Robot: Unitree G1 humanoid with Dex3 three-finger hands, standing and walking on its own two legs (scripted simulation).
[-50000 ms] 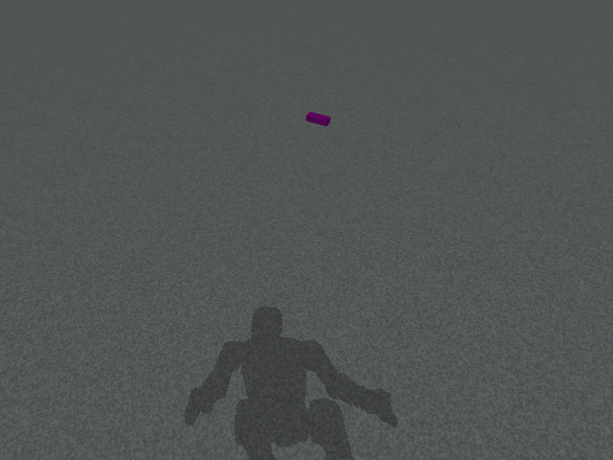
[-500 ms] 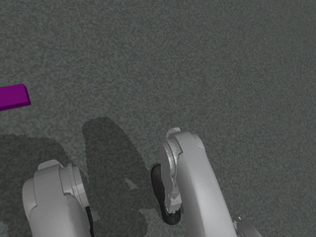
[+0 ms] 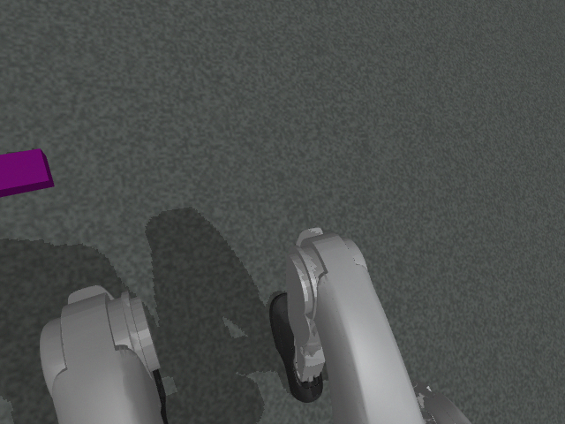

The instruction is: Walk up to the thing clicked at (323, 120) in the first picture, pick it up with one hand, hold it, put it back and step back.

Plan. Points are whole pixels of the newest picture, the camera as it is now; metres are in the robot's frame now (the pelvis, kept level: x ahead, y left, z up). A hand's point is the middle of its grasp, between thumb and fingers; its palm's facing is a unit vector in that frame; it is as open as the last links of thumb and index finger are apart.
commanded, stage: rise first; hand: left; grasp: from above
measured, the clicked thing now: out of the picture +0.51 +0.33 -0.30
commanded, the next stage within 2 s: approach in 1.90 s
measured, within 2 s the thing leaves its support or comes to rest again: neither
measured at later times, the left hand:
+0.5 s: hand out of the picture +0.46 +0.36 -0.17, palm faces -0.42 -0.10 -0.90, open 13.9 cm
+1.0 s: hand out of the picture +0.47 +0.36 -0.17, palm faces -0.43 -0.09 -0.90, open 13.8 cm
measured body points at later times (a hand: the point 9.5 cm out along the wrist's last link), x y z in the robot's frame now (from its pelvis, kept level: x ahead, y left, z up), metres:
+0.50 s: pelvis +0.00 +0.00 +0.00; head +0.24 +0.11 +0.36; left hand +0.48 +0.36 -0.12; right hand +0.05 -0.27 -0.07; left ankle +0.07 +0.13 -0.28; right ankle +0.12 -0.15 -0.28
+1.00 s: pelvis +0.00 +0.00 +0.00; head +0.25 +0.11 +0.36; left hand +0.48 +0.36 -0.12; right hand +0.06 -0.27 -0.07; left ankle +0.07 +0.13 -0.28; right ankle +0.12 -0.15 -0.28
